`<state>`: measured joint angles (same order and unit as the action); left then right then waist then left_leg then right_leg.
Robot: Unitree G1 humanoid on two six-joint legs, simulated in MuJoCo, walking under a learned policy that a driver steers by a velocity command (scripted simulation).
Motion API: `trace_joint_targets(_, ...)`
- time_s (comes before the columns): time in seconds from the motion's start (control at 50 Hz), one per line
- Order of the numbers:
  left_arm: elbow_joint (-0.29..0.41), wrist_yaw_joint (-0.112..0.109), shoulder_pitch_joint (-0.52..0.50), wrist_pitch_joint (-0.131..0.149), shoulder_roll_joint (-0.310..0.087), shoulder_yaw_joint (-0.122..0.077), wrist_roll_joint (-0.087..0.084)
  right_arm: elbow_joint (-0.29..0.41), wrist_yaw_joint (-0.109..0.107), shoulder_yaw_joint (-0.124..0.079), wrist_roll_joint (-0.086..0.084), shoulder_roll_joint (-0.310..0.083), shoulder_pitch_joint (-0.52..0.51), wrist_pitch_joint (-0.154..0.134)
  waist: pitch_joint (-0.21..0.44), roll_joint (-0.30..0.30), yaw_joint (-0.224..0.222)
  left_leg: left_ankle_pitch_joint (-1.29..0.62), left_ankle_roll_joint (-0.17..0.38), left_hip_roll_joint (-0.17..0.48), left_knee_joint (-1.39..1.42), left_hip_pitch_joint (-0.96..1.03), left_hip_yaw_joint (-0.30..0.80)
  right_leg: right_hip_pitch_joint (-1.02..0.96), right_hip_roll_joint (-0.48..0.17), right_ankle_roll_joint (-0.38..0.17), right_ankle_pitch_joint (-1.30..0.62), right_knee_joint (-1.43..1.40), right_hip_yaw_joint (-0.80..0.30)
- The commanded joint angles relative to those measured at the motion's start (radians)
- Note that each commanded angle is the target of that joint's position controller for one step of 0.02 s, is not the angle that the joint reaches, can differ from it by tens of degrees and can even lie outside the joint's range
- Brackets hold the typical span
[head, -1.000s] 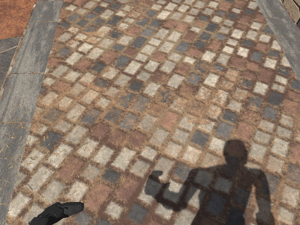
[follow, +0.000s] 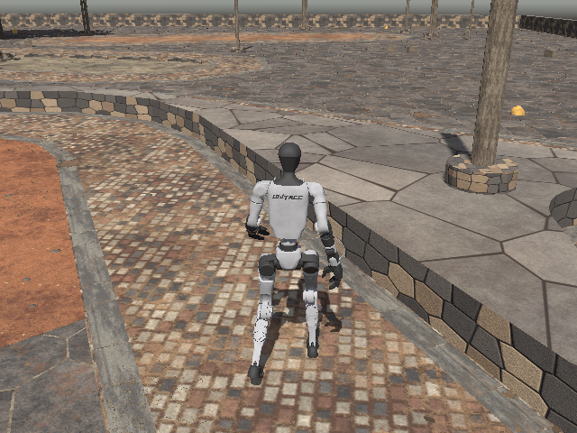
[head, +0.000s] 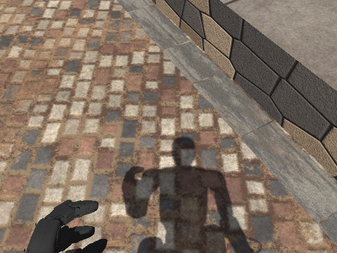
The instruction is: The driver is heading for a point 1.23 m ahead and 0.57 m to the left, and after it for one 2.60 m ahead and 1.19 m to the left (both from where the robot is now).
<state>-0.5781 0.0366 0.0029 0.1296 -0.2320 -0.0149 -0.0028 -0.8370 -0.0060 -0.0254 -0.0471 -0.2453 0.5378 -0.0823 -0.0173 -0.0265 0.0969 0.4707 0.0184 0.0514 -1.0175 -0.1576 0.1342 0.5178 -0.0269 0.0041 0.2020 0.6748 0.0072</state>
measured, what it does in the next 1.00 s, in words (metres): walks ahead, turning left: left foot, then right foot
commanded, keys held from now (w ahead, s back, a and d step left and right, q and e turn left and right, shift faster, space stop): w+q+shift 0.72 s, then w+shift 0.28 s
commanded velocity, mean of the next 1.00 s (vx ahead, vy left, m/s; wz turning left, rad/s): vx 1.00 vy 0.00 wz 0.80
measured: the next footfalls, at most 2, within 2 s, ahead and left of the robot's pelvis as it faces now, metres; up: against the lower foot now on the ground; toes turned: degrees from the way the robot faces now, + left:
left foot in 0.38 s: +0.50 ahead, +0.17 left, +0.00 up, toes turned +24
right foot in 0.84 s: +0.94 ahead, +0.24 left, +0.00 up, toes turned +50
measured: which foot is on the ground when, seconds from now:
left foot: up 0.00-0.36, down 0.38-0.86, up 0.88-1.00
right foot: down 0.00-0.38, up 0.40-0.82, down 0.84-1.00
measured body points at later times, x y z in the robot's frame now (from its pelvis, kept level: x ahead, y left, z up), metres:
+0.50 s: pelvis +0.40 +0.10 -0.01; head +0.42 +0.12 +0.44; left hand +0.46 +0.40 -0.10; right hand +0.60 -0.13 -0.11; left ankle +0.46 +0.16 -0.71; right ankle +0.34 -0.12 -0.58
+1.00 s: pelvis +0.80 +0.27 +0.02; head +0.81 +0.28 +0.47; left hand +0.64 +0.51 -0.09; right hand +1.09 +0.20 -0.07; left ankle +0.67 +0.28 -0.61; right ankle +0.91 +0.21 -0.71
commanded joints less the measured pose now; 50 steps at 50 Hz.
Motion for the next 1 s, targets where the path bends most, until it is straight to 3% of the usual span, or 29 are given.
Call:
trace_joint_targets(0.02, -0.084, -0.016, 0.425, -0.013, -0.183, -0.081, -0.006, 0.167, -0.015, -0.016, -0.036, -0.101, -0.167, -0.030, 0.175, 0.188, -0.246, -0.108, 0.027, 0.052, -0.472, -0.795, -0.022, -0.804, -0.372, -0.209, 0.424, -0.390, -0.632)
trace_joint_targets(0.04, -0.097, -0.016, 0.364, -0.015, -0.140, -0.070, 0.008, 0.171, -0.012, -0.020, -0.008, -0.095, -0.208, -0.017, 0.094, 0.115, -0.200, -0.152, 0.026, 0.089, -0.423, -0.738, -0.033, -0.643, -0.335, -0.196, 0.264, -0.397, -0.491)
trace_joint_targets(0.06, -0.107, -0.017, 0.306, -0.014, -0.100, -0.063, 0.026, 0.175, -0.002, -0.026, 0.002, -0.078, -0.205, 0.002, 0.042, 0.132, -0.146, -0.180, 0.025, 0.119, -0.378, -0.670, -0.018, -0.511, -0.301, -0.188, 0.170, -0.421, -0.384)
trace_joint_targets(0.12, -0.131, -0.019, 0.192, -0.009, -0.075, -0.067, 0.008, 0.198, 0.016, -0.021, -0.005, -0.022, -0.221, 0.062, -0.063, 0.143, -0.065, -0.162, 0.016, 0.166, -0.313, -0.635, -0.016, -0.335, -0.298, -0.163, 0.001, -0.508, -0.153)
trace_joint_targets(0.2, -0.140, -0.043, 0.141, 0.002, -0.148, -0.084, 0.012, 0.229, 0.037, -0.023, 0.020, -0.052, -0.285, 0.067, -0.109, 0.074, -0.027, -0.449, 0.013, 0.154, -0.115, -0.607, -0.061, -0.299, -0.230, -0.125, -0.121, -0.562, 0.116)
trace_joint_targets(0.26, -0.154, -0.046, 0.195, 0.000, -0.220, -0.100, 0.003, 0.251, 0.067, -0.027, 0.022, -0.083, -0.402, 0.056, -0.132, -0.005, -0.073, -0.604, 0.058, 0.101, 0.122, -0.493, -0.177, -0.369, -0.199, -0.089, -0.184, -0.579, 0.232)
trace_joint_targets(0.3, -0.156, -0.041, 0.213, -0.015, -0.289, -0.114, -0.002, 0.262, 0.077, -0.043, 0.011, -0.123, -0.412, 0.053, -0.101, 0.034, -0.058, -0.558, 0.092, 0.029, 0.189, -0.408, -0.263, -0.490, -0.214, -0.076, -0.602, -0.494, 0.259)
trace_joint_targets(0.34, -0.146, -0.038, 0.213, -0.045, -0.348, -0.129, -0.017, 0.246, 0.071, -0.078, -0.009, -0.200, -0.278, 0.065, -0.001, 0.118, 0.033, -0.381, 0.133, -0.065, 0.174, -0.243, -0.335, -0.587, -0.234, -0.072, -1.105, -0.224, 0.266)
trace_joint_targets(0.36, -0.135, -0.037, 0.196, -0.054, -0.352, -0.130, -0.022, 0.207, 0.065, -0.112, -0.010, -0.263, -0.097, 0.075, 0.091, 0.143, 0.126, -0.311, 0.166, -0.106, 0.179, 0.002, -0.337, -0.509, -0.239, -0.076, -1.197, 0.027, 0.249)
trace_joint_targets(0.38, -0.131, -0.036, 0.174, -0.046, -0.312, -0.115, -0.021, 0.147, 0.046, -0.151, -0.010, -0.330, 0.104, 0.087, 0.157, 0.080, 0.222, -0.335, 0.207, -0.113, 0.254, 0.324, -0.245, -0.296, -0.182, -0.039, -0.975, 0.391, 0.230)
trace_joint_targets(0.4, -0.101, -0.030, 0.190, -0.010, -0.095, -0.055, 0.005, 0.130, 0.041, -0.151, -0.006, -0.384, 0.031, 0.094, 0.033, -0.348, 0.088, -0.477, 0.283, -0.014, 0.352, 0.390, 0.036, 0.039, 0.070, 0.006, 0.300, 0.918, 0.175)
trace_joint_targets(0.42, -0.007, -0.022, 0.343, 0.041, -0.060, -0.024, -0.016, 0.213, 0.056, -0.113, 0.031, -0.375, -0.067, 0.052, 0.322, -0.434, -0.079, 0.074, 0.486, 0.190, 0.645, 0.566, 0.725, 0.306, 0.126, -0.013, 0.403, 1.055, -0.121)
trace_joint_targets(0.44, 0.001, -0.020, 0.177, 0.065, -0.206, -0.045, -0.038, 0.245, 0.064, -0.102, 0.027, -0.263, -0.070, 0.030, 0.266, -0.171, 0.010, 0.271, 0.399, 0.207, 0.794, 0.482, 0.801, 0.315, 0.056, -0.061, 0.259, 0.946, -0.183)
trace_joint_targets(0.46, 0.027, -0.026, 0.092, 0.066, -0.207, -0.050, -0.058, 0.223, 0.068, -0.099, 0.037, -0.252, -0.073, 0.006, 0.099, -0.024, -0.021, 0.250, 0.360, 0.198, 0.828, 0.315, 0.762, 0.333, 0.039, -0.071, 0.203, 0.842, -0.152)
trace_joint_targets(0.48, 0.003, -0.040, 0.090, 0.054, -0.183, -0.043, -0.026, 0.225, 0.071, -0.088, 0.040, -0.225, -0.127, -0.011, 0.072, 0.120, -0.065, 0.162, 0.320, 0.166, 0.798, 0.179, 0.673, 0.242, -0.016, -0.071, 0.152, 0.741, -0.166)
trace_joint_targets(0.52, -0.016, -0.039, 0.151, 0.020, -0.182, -0.052, -0.001, 0.254, 0.053, -0.083, 0.053, -0.217, -0.233, -0.017, 0.013, 0.079, -0.139, 0.022, 0.324, 0.084, 0.769, -0.055, 0.525, 0.117, -0.046, -0.036, 0.108, 0.625, -0.191)
trace_joint_targets(0.54, -0.018, -0.040, 0.152, 0.008, -0.181, -0.056, 0.003, 0.251, 0.044, -0.076, 0.041, -0.199, -0.240, -0.016, -0.009, 0.065, -0.147, -0.028, 0.322, 0.060, 0.785, -0.097, 0.457, 0.099, -0.053, -0.019, 0.104, 0.549, -0.184)
trace_joint_targets(0.64, 0.061, -0.036, -0.099, 0.001, -0.089, -0.033, 0.026, 0.212, -0.010, -0.066, 0.015, -0.167, -0.178, 0.002, -0.089, 0.029, -0.049, -0.272, 0.263, -0.056, 0.783, -0.223, 0.234, 0.029, 0.000, 0.061, -0.223, 0.078, -0.091)
trace_joint_targets(0.68, 0.088, -0.024, -0.155, 0.008, -0.077, -0.034, 0.012, 0.194, -0.011, -0.075, 0.010, -0.182, -0.157, 0.012, -0.072, -0.006, -0.010, -0.243, 0.224, -0.066, 0.773, -0.253, 0.226, -0.076, 0.044, 0.067, -0.322, -0.060, -0.061)
trace_joint_targets(0.76, 0.097, -0.014, -0.158, 0.023, -0.146, -0.069, -0.029, 0.152, -0.021, -0.077, 0.001, -0.154, -0.129, 0.015, -0.054, -0.084, -0.005, -0.242, 0.191, -0.010, 0.683, -0.061, 0.298, -0.106, 0.029, 0.058, -0.335, -0.189, -0.111)
trace_joint_targets(0.8, 0.073, -0.014, -0.053, 0.032, -0.189, -0.095, -0.031, 0.136, -0.024, -0.082, 0.015, -0.154, -0.125, 0.026, -0.007, -0.122, -0.061, -0.569, 0.174, 0.027, 0.571, 0.081, 0.294, -0.161, 0.027, 0.023, -0.251, -0.190, -0.079)
trace_joint_targets(0.82, 0.040, -0.021, 0.103, 0.030, -0.225, -0.118, -0.034, 0.143, -0.011, -0.080, 0.039, -0.163, -0.152, 0.032, 0.092, -0.131, -0.153, -0.794, 0.147, 0.005, 0.402, 0.104, 0.255, -0.320, 0.036, -0.012, -0.206, -0.181, -0.047)
trace_joint_targets(0.84, 0.003, -0.031, 0.340, 0.020, -0.240, -0.120, -0.028, 0.176, 0.003, -0.060, 0.067, -0.133, -0.216, 0.030, 0.255, -0.123, -0.278, -0.778, 0.123, -0.012, 0.119, -0.062, 0.222, -0.651, -0.044, -0.050, -0.088, -0.070, -0.112)
trace_joint_targets(0.86, -0.044, -0.021, 0.462, 0.016, -0.313, -0.130, 0.007, 0.175, 0.010, -0.027, 0.023, 0.006, 0.012, 0.021, 0.435, 0.335, -0.168, -0.164, 0.051, -0.165, -0.297, -0.436, 0.122, -1.032, -0.291, -0.244, 0.328, -0.199, -0.668)
trace_joint_targets(0.88, -0.062, 0.000, 0.478, 0.018, -0.259, -0.118, 0.005, 0.165, 0.002, -0.009, -0.025, -0.038, 0.014, 0.016, 0.408, 0.475, -0.189, 0.008, 0.045, -0.124, -0.436, -0.610, 0.084, -1.031, -0.358, -0.258, 0.678, -0.389, -0.989)
trace_joint_targets(0.9, -0.055, -0.006, 0.416, 0.006, -0.175, -0.101, -0.006, 0.185, 0.001, -0.022, -0.018, -0.118, -0.146, 0.015, 0.221, 0.315, -0.226, -0.062, 0.056, -0.075, -0.453, -0.676, 0.049, -0.893, -0.318, -0.219, 0.652, -0.415, -0.866)
trace_joint_targets(0.92, -0.070, -0.012, 0.384, -0.006, -0.166, -0.096, 0.004, 0.208, 0.002, -0.024, 0.005, -0.138, -0.268, 0.008, 0.115, 0.126, -0.224, -0.109, 0.061, -0.049, -0.415, -0.651, 0.018, -0.742, -0.273, -0.195, 0.470, -0.419, -0.708)
trace_joint_targets(0.94, -0.085, -0.010, 0.371, -0.009, -0.168, -0.093, 0.016, 0.235, 0.005, -0.023, 0.029, -0.127, -0.357, -0.005, 0.043, 0.036, -0.210, -0.125, 0.067, -0.028, -0.353, -0.631, 0.010, -0.616, -0.235, -0.194, 0.328, -0.420, -0.600)
trace_joint_targets(1.0, -0.122, -0.001, 0.333, 0.001, -0.090, -0.059, 0.010, 0.235, 0.019, -0.017, 0.013, -0.078, -0.338, 0.001, -0.002, 0.102, -0.115, -0.147, 0.079, 0.032, -0.203, -0.547, 0.013, -0.452, -0.171, -0.198, 0.191, -0.471, -0.431)
Over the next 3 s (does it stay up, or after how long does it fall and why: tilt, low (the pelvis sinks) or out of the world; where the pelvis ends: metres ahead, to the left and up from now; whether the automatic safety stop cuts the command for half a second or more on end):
stays up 1.30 0.85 0.03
